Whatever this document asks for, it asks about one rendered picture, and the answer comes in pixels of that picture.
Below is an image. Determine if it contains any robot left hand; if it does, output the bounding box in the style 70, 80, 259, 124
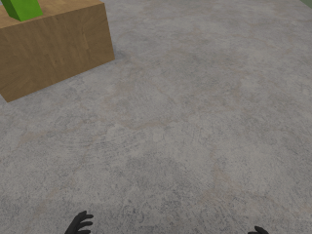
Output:
64, 211, 94, 234

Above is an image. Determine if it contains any pedestal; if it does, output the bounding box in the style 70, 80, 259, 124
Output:
0, 0, 115, 102

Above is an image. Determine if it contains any carton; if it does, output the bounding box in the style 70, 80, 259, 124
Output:
1, 0, 43, 21

